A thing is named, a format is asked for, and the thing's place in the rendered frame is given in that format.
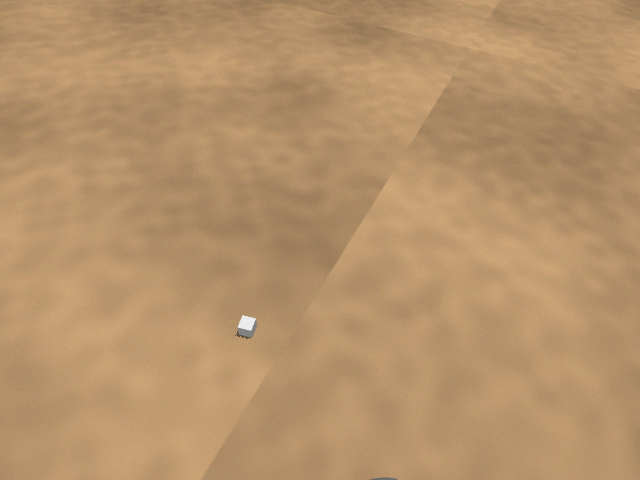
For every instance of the cube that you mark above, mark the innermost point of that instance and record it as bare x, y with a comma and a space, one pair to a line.
247, 326

